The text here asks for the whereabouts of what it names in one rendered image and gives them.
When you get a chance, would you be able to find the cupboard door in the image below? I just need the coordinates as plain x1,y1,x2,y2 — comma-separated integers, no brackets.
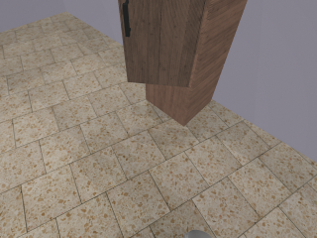
118,0,207,88

